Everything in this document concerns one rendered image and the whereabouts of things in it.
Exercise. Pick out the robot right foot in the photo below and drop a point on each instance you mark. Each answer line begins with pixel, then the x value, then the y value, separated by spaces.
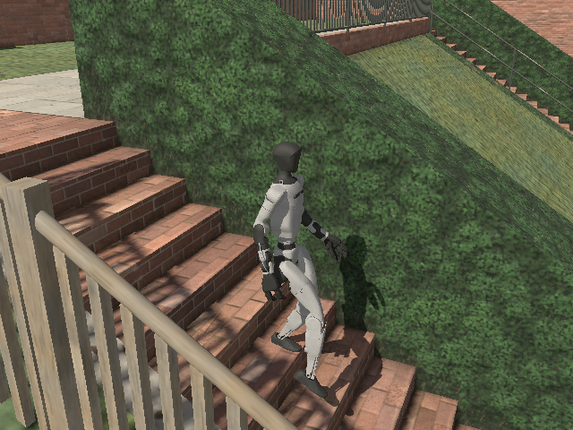
pixel 312 384

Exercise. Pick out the right robot forearm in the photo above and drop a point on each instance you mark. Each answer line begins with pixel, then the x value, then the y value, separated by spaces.
pixel 258 237

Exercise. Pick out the right robot thigh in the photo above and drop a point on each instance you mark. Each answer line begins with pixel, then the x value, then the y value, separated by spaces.
pixel 300 286

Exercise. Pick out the right robot upper arm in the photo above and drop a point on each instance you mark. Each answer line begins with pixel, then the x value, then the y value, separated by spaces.
pixel 273 198

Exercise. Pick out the left robot hand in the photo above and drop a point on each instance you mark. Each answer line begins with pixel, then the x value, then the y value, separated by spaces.
pixel 331 243

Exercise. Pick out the left robot forearm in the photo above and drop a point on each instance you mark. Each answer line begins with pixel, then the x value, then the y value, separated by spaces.
pixel 314 227

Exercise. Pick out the right robot hand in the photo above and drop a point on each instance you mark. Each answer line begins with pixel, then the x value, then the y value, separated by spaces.
pixel 271 283

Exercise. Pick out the left robot upper arm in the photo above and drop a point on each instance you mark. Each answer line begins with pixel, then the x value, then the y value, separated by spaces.
pixel 302 180

